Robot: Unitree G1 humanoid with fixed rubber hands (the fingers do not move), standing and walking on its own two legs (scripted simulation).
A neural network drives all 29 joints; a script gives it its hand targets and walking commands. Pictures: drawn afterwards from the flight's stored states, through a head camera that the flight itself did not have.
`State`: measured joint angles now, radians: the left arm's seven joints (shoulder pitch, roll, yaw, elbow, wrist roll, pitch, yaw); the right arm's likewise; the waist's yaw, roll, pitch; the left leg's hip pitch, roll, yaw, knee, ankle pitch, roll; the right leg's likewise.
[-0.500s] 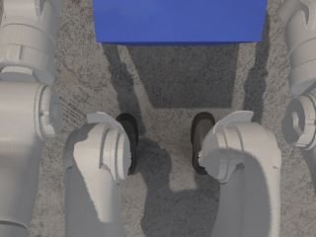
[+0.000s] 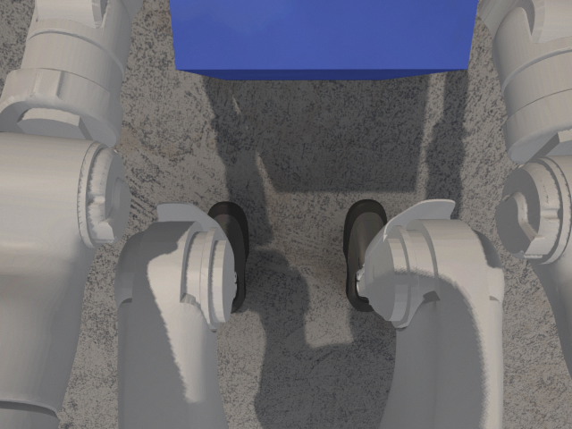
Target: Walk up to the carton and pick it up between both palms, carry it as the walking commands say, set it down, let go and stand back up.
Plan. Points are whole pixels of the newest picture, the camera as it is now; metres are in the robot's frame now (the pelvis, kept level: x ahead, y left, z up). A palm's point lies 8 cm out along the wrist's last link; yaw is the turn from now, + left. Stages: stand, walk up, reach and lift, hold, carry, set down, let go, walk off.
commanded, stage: reach and lift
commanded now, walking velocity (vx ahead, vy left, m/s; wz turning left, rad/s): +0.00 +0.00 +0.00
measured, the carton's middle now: out of the picture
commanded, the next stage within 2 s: none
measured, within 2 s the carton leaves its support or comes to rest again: leaves its support in 1.10 s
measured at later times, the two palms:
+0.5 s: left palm out of the picture +0.57 +0.15 -0.17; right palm out of the picture +0.56 -0.18 -0.17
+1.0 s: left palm out of the picture +0.57 +0.15 -0.17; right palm out of the picture +0.56 -0.18 -0.17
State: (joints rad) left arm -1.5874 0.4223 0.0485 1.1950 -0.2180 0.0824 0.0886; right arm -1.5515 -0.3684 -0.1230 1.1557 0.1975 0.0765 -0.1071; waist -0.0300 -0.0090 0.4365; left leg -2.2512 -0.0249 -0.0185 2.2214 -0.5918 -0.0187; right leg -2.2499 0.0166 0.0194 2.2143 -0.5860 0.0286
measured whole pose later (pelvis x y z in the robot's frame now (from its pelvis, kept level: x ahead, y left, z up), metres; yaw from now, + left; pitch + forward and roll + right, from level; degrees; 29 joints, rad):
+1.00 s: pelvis +0.01 +0.00 +0.00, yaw +0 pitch +37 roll -1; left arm -1.49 0.33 0.18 1.00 -0.08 0.21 0.08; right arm -1.44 -0.28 -0.26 0.94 0.08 0.21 -0.08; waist -0.02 -0.01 0.40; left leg -2.25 -0.05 -0.03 2.25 -0.63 -0.03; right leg -2.25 0.05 0.03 2.24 -0.63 0.04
